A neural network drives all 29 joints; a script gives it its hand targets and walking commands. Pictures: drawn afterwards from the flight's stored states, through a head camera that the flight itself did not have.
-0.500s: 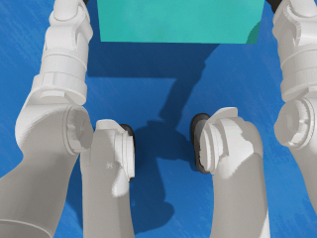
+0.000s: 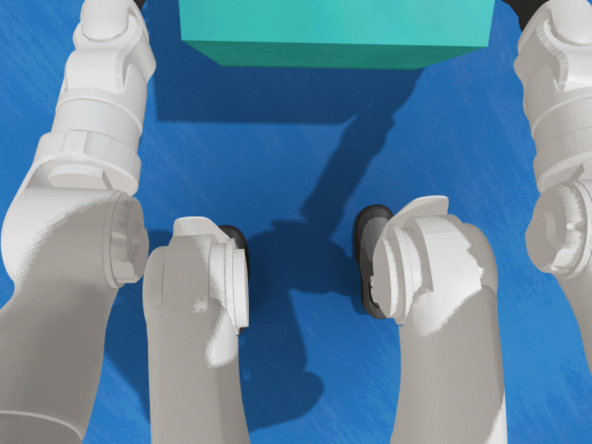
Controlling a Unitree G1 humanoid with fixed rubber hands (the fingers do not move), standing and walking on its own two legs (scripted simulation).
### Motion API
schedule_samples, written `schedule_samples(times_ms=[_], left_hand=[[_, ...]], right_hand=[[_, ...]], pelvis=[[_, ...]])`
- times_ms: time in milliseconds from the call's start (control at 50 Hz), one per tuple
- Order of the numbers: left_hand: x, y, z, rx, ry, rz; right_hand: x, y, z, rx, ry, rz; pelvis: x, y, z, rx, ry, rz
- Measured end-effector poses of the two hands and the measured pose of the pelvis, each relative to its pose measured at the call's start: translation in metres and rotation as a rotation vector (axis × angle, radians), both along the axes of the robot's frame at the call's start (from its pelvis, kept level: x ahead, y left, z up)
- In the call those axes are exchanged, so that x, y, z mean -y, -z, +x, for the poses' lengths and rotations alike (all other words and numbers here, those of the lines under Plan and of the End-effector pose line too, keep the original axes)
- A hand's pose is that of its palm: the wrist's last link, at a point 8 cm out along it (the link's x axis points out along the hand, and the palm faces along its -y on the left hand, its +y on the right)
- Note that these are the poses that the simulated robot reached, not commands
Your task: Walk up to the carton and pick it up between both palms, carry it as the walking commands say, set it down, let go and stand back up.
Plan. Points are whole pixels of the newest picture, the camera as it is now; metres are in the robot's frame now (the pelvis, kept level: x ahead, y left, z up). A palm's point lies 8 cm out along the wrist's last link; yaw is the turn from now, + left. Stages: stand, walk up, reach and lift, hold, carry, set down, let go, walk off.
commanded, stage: set down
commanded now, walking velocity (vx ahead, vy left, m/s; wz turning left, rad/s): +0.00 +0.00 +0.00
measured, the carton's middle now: out of the picture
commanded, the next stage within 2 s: let go in 1.64 s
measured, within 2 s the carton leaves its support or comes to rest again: neither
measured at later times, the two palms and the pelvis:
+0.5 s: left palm out of the picture +0.56 +0.16 -0.13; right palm out of the picture +0.51 -0.30 -0.13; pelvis +0.00 +0.00 +0.01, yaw +0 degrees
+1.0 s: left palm out of the picture +0.57 +0.17 +0.02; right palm out of the picture +0.51 -0.31 +0.03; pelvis +0.01 +0.00 +0.13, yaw +0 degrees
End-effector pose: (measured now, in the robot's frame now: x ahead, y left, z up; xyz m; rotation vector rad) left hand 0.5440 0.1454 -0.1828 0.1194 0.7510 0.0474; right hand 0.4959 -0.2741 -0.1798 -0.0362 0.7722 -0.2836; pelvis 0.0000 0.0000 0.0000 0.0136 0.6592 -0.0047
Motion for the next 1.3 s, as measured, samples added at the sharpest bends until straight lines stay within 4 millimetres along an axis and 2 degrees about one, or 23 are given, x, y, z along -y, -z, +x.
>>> schedule_samples(times_ms=[140, 280, 400, 500, 620, 980, 1300], left_hand=[[-0.013, -0.005, 0.002, -0.002, -0.014, 0.002], [-0.016, -0.005, 0.003, 0.010, -0.021, -0.004], [-0.016, -0.022, 0.011, 0.071, -0.025, -0.008], [-0.017, -0.050, 0.017, 0.109, -0.023, 0.001], [-0.016, -0.089, 0.017, 0.113, -0.019, 0.002], [-0.026, -0.200, 0.023, 0.126, -0.007, -0.007], [-0.029, -0.296, 0.022, 0.128, 0.004, -0.017]], right_hand=[[0.016, -0.005, -0.003, -0.006, 0.016, -0.004], [0.021, -0.007, 0.000, 0.015, 0.015, 0.001], [0.023, -0.025, 0.010, 0.085, 0.003, -0.006], [0.030, -0.052, 0.012, 0.125, -0.003, -0.011], [0.040, -0.090, 0.005, 0.127, -0.012, -0.010], [0.038, -0.201, 0.017, 0.141, -0.044, 0.007], [0.045, -0.301, 0.017, 0.141, -0.052, 0.012]], pelvis=[[0.000, 0.001, 0.000, -0.005, 0.001, 0.001], [0.001, 0.000, -0.001, -0.003, 0.003, 0.001], [0.001, -0.004, 0.000, -0.030, 0.004, 0.002], [0.001, -0.013, 0.000, -0.055, 0.010, 0.006], [0.002, -0.036, -0.001, -0.082, 0.016, 0.013], [0.004, -0.125, 0.007, -0.195, 0.022, 0.023], [0.002, -0.211, 0.019, -0.185, 0.031, 0.016]])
